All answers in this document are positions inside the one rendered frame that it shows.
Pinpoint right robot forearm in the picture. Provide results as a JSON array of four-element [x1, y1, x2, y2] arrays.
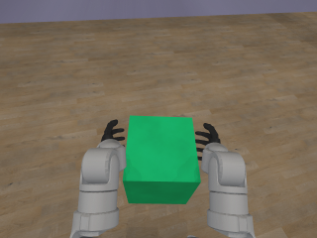
[[201, 142, 256, 238]]

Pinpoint left robot hand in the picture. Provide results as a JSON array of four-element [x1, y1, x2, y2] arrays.
[[101, 119, 125, 147]]

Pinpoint right robot hand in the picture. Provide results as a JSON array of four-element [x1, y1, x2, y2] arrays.
[[195, 123, 221, 161]]

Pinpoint left robot forearm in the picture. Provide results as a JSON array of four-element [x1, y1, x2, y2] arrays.
[[69, 139, 127, 238]]

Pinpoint carton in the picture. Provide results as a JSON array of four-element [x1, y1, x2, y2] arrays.
[[123, 115, 201, 204]]

